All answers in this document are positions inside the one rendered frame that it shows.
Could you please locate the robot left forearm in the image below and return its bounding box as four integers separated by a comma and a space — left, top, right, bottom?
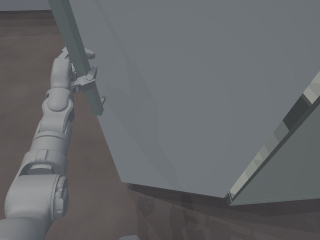
4, 87, 75, 217

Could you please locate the handle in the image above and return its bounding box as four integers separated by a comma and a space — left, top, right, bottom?
47, 0, 106, 116

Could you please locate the fridge door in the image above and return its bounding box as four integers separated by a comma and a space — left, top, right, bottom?
69, 0, 320, 198

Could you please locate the robot left upper arm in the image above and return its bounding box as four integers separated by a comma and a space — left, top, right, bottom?
0, 174, 69, 240

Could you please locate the robot left hand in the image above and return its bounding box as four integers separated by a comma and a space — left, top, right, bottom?
50, 47, 97, 94

